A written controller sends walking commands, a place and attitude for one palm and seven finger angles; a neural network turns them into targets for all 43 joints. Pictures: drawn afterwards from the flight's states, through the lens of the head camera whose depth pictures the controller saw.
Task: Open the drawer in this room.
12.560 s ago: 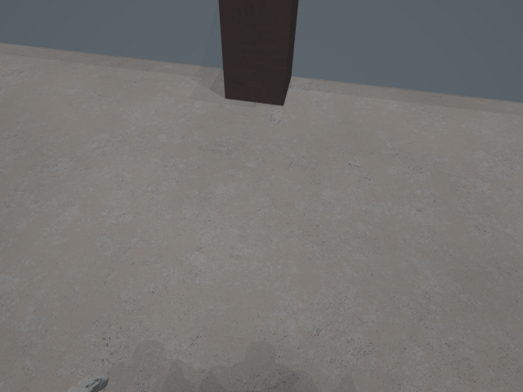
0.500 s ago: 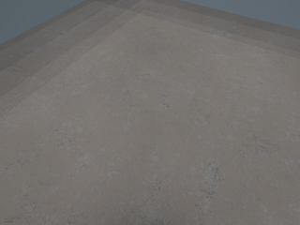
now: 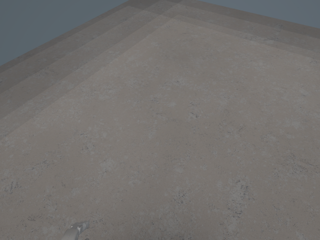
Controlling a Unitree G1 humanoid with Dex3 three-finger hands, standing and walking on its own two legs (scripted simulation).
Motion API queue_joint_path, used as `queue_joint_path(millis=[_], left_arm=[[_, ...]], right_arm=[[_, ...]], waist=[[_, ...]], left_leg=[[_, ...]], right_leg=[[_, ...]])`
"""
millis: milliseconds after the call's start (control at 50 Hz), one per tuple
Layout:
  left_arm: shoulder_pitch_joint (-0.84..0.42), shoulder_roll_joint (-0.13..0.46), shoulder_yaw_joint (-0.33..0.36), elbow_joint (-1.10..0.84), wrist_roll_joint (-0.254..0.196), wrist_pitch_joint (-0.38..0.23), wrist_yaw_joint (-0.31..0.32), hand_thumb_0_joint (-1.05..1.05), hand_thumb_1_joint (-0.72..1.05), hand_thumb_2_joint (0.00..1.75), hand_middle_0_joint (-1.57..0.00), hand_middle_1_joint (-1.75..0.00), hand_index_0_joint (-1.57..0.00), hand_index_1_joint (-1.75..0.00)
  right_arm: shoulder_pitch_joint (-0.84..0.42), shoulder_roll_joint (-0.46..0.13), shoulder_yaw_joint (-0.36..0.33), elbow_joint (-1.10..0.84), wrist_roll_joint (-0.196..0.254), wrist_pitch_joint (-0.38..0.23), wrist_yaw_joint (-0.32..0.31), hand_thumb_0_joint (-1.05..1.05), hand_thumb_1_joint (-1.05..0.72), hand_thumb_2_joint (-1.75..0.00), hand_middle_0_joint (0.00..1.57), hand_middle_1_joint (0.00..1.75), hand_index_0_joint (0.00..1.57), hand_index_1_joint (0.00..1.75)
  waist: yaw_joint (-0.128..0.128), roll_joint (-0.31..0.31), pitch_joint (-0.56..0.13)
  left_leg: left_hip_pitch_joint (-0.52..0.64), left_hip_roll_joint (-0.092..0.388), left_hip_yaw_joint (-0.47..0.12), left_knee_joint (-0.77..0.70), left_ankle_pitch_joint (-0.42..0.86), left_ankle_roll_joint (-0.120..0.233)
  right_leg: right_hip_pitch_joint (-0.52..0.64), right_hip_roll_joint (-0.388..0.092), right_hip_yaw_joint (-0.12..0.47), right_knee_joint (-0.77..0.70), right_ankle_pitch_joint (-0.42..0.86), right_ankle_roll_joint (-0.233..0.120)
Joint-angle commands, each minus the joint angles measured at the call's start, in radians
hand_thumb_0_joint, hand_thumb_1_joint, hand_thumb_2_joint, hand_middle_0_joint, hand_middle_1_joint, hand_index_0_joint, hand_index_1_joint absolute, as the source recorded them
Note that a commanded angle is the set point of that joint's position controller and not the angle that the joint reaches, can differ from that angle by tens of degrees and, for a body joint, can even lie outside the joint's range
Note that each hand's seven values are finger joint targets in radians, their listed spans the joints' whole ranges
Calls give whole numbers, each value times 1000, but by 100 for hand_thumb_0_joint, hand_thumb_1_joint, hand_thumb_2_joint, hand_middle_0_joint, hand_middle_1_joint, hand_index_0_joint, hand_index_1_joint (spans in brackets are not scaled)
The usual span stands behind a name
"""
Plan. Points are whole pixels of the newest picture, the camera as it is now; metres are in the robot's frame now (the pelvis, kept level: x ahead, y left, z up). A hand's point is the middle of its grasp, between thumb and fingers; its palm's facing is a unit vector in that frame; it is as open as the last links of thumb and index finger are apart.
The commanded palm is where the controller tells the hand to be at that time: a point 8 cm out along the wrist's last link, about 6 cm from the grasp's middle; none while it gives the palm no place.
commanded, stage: turn or walk to find it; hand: left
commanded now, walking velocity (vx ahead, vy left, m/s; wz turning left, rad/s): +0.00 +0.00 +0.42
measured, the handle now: out of the picture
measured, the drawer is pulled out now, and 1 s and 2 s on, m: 0.00 0.00 0.00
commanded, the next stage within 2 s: none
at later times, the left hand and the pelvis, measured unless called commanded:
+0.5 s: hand out of the picture -0.06 +0.19 -0.17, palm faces +0.30 -0.92 -0.25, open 7.3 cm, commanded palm none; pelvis -0.03 -0.01 +0.00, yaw +15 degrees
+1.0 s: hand out of the picture -0.04 +0.23 -0.15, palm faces +0.43 -0.87 -0.25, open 7.4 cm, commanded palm none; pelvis -0.06 +0.00 +0.00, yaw +26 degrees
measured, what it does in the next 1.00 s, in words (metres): steps on the spot, turning left: right foot, then left foot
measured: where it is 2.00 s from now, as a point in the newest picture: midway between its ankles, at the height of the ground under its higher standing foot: outside the picture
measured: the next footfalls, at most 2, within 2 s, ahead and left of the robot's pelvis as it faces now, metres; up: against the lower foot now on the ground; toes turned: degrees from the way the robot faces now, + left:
right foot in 0.02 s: +0.04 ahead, -0.12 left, +0.00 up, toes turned -2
left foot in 0.56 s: -0.05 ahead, +0.12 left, +0.00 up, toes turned +21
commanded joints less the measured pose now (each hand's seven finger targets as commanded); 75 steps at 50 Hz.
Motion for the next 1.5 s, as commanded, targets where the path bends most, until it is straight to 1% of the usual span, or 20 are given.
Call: queue_joint_path(millis=[0, 20, 40, 80, 160, 380, 480, 500, 540, 560, 680, 860, 980, 1000, 1040, 1140, 1340, 1420, 1460, 1480], left_arm=[[168, 196, 46, -28, 14, -43, 23, 0, 90, 90, -20, -30, -20, -30], [176, 255, 57, -37, 19, -43, 25, 0, 90, 90, -20, -30, -20, -30], [158, 240, 48, -51, 12, -37, 27, 0, 90, 90, -20, -30, -20, -30], [33, 172, 41, -80, 7, -37, 27, 0, 90, 90, -20, -30, -20, -30], [32, 125, 23, -78, 7, -49, 22, 0, 90, 90, -20, -30, -20, -30], [201, 182, 47, -2, 26, -43, 23, 0, 90, 90, -20, -30, -20, -30], [169, 202, 54, 15, 20, -32, 17, 0, 90, 90, -20, -30, -20, -30], [157, 188, 54, 14, 11, -27, 16, 0, 90, 90, -20, -30, -20, -30], [130, 78, 24, -39, 5, -11, 10, 0, 90, 90, -20, -30, -20, -30], [91, 102, 23, -48, 11, 1, 14, 0, 90, 90, -20, -30, -20, -30], [118, 108, 30, 8, 9, 0, -2, 0, 90, 90, -20, -30, -20, -30], [20, 85, 22, -51, 4, -3, 7, 0, 90, 90, -20, -30, -20, -30], [132, 93, 27, -32, -2, -24, 12, 0, 90, 90, -20, -30, -20, -30], [161, 129, 34, -26, 4, -34, 17, 0, 90, 90, -20, -30, -20, -30], [182, 250, 54, -38, 18, -40, 26, 0, 90, 90, -20, -30, -20, -30], [-1, 130, 30, -88, 11, -43, 24, 0, 90, 90, -20, -30, -20, -30], [183, 190, 49, -11, 27, -43, 21, 0, 90, 90, -20, -30, -20, -30], [168, 207, 55, 6, 23, -35, 17, 0, 90, 90, -20, -30, -20, -30], [149, 181, 51, -3, 6, -24, 15, 0, 90, 90, -20, -30, -20, -30], [160, 117, 39, -32, -1, -17, 10, 0, 90, 90, -20, -30, -20, -30]], right_arm=[[0, -102, -42, -89, 20, -26, 1, 0, -90, -90, 20, 30, 20, 30], [-24, -86, -42, -116, 16, -22, -1, 0, -90, -90, 20, 30, 20, 30], [-33, -123, -53, -111, 8, -9, 0, 0, -90, -90, 20, 30, 20, 30], [8, -125, -63, -58, 1, 17, 9, 0, -90, -90, 20, 30, 20, 30], [77, -100, -56, -18, 0, 23, 21, 0, -90, -90, 20, 30, 20, 30], [-81, -77, -27, -55, 12, 6, 17, 0, -90, -90, 20, 30, 20, 30], [-11, -79, -19, -44, 19, -16, 11, 0, -90, -90, 20, 30, 20, 30], [29, -103, -25, -34, 18, -25, 13, 0, -90, -90, 20, 30, 20, 30], [85, -268, -61, -38, 7, -33, 3, 0, -90, -90, 20, 30, 20, 30], [91, -279, -59, -29, 4, -22, 0, 0, -90, -90, 20, 30, 20, 30], [-52, -192, -29, -63, 8, -41, -20, 0, -90, -90, 20, 30, 20, 30], [9, -191, -47, -58, -1, -31, -13, 0, -90, -90, 20, 30, 20, 30], [-40, -182, -53, -78, 5, -23, -7, 0, -90, -90, 20, 30, 20, 30], [-30, -149, -50, -82, 12, -25, -3, 0, -90, -90, 20, 30, 20, 30], [-46, -97, -47, -118, 14, -19, -1, 0, -90, -90, 20, 30, 20, 30], [45, -106, -57, -35, -1, 17, 21, 0, -90, -90, 20, 30, 20, 30], [-84, -71, -27, -62, 13, -1, 18, 0, -90, -90, 20, 30, 20, 30], [-38, -74, -21, -54, 20, -17, 13, 0, -90, -90, 20, 30, 20, 30], [37, -129, -31, -35, 16, -32, 14, 0, -90, -90, 20, 30, 20, 30], [68, -227, -53, -38, 7, -41, 10, 0, -90, -90, 20, 30, 20, 30]], waist=[[83, -171, -172], [98, -313, -133], [89, -209, -113], [33, -194, -6], [8, -174, 0], [96, -197, -62], [50, -201, -119], [20, -134, -138], [-18, 308, -112], [-26, 210, -105], [41, 124, -71], [4, 129, -81], [70, 108, -125], [77, 20, -143], [100, -292, -121], [4, -174, 5], [97, -216, -70], [68, -231, -116], [15, -83, -150], [0, 204, -165]], left_leg=[[-240, 58, -99, 153, -22, 6], [-318, -31, 15, 380, -357, -38], [-280, 10, -25, 545, -359, -32], [-271, 38, -34, 706, -232, -37], [-278, 55, 17, 748, -91, -68], [-187, 90, 110, 357, -250, -79], [21, 63, 169, 43, -100, -52], [137, 82, 144, -96, 35, -40], [267, 434, -294, -212, 460, 114], [187, 474, -257, -196, 447, 180], [175, 282, -92, -165, 513, 139], [159, 281, -214, -152, 440, 172], [-17, 199, -237, -55, 319, 108], [-104, 144, -196, 9, 185, 59], [-306, -19, 8, 418, -365, -32], [-272, 61, 11, 732, -140, -53], [-194, 80, 120, 335, -257, -80], [-52, 60, 166, 93, -154, -61], [173, 104, 117, -122, 111, -37], [309, 333, -195, -161, 401, 60]], right_leg=[[402, -240, 203, -371, 254, -79], [322, -449, 375, -393, 392, -197], [190, -454, 324, -395, 364, -250], [35, -340, 233, -456, 102, -203], [70, -247, 54, -430, 180, -153], [228, -338, 19, -339, 448, -228], [177, -320, -56, -208, 479, -174], [103, -293, -97, -121, 403, -125], [-260, -88, -137, 235, -243, -1], [-223, -95, -52, 337, -249, -18], [-234, -72, 1, 431, -18, 5], [-156, -33, 12, 200, -69, 9], [159, 1, -17, -216, 159, -15], [275, -67, 42, -317, 218, -31], [267, -455, 374, -401, 352, -220], [44, -269, 86, -419, 180, -170], [255, -321, 5, -298, 548, -222], [247, -317, -41, -193, 619, -186], [93, -260, -121, -35, 438, -96], [-152, -130, -165, 155, 45, -20]])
